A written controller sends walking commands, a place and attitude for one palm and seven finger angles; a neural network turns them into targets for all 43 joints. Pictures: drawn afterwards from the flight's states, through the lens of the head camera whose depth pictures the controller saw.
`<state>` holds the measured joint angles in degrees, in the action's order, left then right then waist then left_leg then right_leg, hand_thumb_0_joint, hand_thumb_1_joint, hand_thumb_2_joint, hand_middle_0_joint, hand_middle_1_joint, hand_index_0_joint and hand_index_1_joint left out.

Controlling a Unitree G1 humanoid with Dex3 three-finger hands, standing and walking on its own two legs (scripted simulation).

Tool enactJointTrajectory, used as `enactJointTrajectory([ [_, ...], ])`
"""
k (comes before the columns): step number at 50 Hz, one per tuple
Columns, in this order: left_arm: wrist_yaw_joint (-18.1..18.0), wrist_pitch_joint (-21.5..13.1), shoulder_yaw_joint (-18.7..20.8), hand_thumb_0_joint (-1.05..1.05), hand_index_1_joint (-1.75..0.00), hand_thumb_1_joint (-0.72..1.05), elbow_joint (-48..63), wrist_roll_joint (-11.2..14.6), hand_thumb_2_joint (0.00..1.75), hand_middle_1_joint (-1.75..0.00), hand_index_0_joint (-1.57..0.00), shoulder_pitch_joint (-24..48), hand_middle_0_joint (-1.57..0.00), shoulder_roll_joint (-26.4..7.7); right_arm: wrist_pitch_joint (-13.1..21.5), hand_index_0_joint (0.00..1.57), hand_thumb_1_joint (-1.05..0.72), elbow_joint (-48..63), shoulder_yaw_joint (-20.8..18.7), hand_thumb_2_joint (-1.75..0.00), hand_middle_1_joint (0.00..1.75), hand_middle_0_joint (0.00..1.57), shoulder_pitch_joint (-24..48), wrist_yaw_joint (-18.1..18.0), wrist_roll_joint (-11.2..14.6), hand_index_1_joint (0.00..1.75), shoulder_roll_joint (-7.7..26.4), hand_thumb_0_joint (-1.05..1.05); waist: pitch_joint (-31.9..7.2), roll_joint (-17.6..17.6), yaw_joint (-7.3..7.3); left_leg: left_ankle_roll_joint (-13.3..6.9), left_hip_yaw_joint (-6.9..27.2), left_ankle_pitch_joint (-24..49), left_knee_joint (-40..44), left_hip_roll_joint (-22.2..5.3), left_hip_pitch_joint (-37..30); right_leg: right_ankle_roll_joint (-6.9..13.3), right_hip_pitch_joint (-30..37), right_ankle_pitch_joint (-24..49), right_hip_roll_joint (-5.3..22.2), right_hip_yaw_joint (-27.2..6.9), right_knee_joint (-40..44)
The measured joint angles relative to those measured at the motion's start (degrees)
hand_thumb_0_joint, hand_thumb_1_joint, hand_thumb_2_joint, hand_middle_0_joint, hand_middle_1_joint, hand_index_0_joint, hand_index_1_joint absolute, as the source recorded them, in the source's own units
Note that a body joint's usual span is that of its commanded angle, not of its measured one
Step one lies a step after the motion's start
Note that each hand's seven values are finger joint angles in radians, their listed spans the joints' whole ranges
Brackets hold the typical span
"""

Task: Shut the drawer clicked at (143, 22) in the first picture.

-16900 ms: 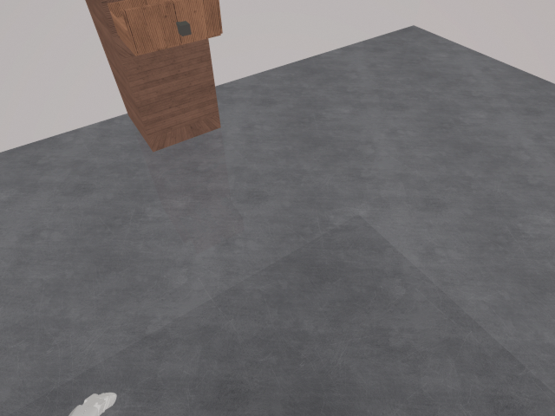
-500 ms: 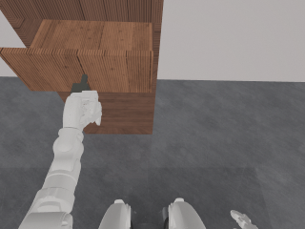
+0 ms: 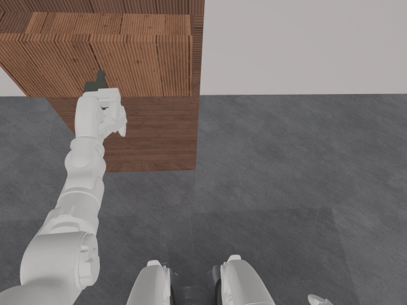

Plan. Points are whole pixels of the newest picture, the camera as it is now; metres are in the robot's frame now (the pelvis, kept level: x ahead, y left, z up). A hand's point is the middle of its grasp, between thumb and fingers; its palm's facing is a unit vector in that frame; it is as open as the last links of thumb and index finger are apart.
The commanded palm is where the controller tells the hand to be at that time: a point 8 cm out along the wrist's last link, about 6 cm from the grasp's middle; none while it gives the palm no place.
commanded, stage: push the drawer shut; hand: left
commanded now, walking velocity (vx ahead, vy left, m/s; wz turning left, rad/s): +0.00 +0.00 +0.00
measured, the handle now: (98, 87) +0.54 +0.19 +0.05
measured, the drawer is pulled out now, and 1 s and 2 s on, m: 0.08 0.00 0.00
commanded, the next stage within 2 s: pull the fist back off the drawer in 0.86 s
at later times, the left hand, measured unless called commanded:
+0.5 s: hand (126, 92) +0.53 +0.13 +0.05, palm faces -0.01 -1.00 -0.04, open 3.4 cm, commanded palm +0.52 +0.18 +0.05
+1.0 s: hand (127, 85) +0.55 +0.13 +0.05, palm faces +0.00 -1.00 -0.04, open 3.5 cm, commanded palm +0.57 +0.17 +0.05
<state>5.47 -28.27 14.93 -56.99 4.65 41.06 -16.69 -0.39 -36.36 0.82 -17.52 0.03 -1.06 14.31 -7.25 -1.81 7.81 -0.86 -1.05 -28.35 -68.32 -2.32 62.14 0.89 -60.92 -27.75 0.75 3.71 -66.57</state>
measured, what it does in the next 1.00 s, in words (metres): stands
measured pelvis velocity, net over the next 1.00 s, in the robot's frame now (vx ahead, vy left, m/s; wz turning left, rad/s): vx -0.02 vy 0.01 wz -0.02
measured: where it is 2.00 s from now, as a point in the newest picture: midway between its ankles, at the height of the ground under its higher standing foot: outside the picture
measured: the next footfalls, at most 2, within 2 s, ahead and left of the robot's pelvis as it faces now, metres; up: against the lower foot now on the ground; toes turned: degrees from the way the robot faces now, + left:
none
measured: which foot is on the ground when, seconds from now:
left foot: down 0.00-1.00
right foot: down 0.00-1.00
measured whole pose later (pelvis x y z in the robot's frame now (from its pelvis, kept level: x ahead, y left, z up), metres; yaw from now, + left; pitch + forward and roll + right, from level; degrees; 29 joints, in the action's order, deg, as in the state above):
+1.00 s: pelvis -0.02 +0.01 -0.02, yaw -1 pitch +28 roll -5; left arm 3.6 -25.8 20.5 -75.7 -2.5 64.9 -29.1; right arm -1.5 -36.4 4.0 -20.4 0.5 -3.2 14.8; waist -6.7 -2.7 15.3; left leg -1.3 1.7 -27.8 -74.4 -3.1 74.7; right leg 0.8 -71.4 -26.1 -0.1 6.1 -69.6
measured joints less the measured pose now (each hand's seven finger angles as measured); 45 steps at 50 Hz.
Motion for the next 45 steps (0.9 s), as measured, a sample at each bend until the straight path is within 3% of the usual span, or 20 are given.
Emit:
enactJointTrajectory([
  [13, -0.1, -0.6, 2.7, 0.02, -1.6, 0.9, -6.7, -1.5, 0.9, -1.6, -1.47, 7.1, -1.42, -3.1, -1.0, 0.2, -0.9, -0.7, 0.3, -0.9, 0.3, 0.2, -1.6, 0.4, -0.7, 0.3, 0.4, 0.01, 0.3, -0.4, 1.77, 0.0, 0.4, -0.1, -1.2, -0.3, 2.8, 0.1, -2.5, 0.1, -0.4, 0.3, -0.6],
  [30, 0.4, 1.9, 6.4, 0.02, -1.6, 0.9, -11.9, -3.9, 0.9, -1.6, -1.47, 15.3, -1.41, -8.6, -2.2, 0.2, -0.9, -0.2, 1.2, -0.9, 0.3, 0.2, -3.2, 1.0, -1.7, 0.3, 0.6, 0.01, 0.7, -0.9, 4.85, -0.2, 0.8, -0.7, -2.7, -1.2, 6.5, -0.1, -5.7, 0.4, -1.2, 0.6, -0.8],
  [39, 0.1, 0.9, 7.1, 0.02, -1.6, 0.9, -14.3, -5.5, 0.9, -1.6, -1.49, 17.8, -1.43, -9.0, -2.7, 0.2, -0.9, -0.5, 1.9, -0.9, 0.3, 0.2, -4.1, 1.2, -2.0, 0.3, 0.4, 0.01, 0.6, -1.1, 5.13, -0.4, 1.4, -0.8, -3.5, -1.1, 7.8, -0.3, -6.6, 0.4, -1.2, 1.1, -1.1],
  [45, -1.0, 1.5, 6.1, 0.02, -1.6, 0.9, -17.2, -6.5, 0.9, -1.6, -1.5, 21.3, -1.45, -10.4, -2.1, 0.21, -0.9, -0.3, 2.6, -0.9, 0.3, 0.2, -3.6, 0.8, -2.1, 0.3, 0.2, 0.0, 0.6, -0.9, 6.23, -0.3, 2.4, -0.3, -4.9, -0.8, 10.2, -0.1, -8.3, 0.8, -0.9, 2.1, -2.1],
])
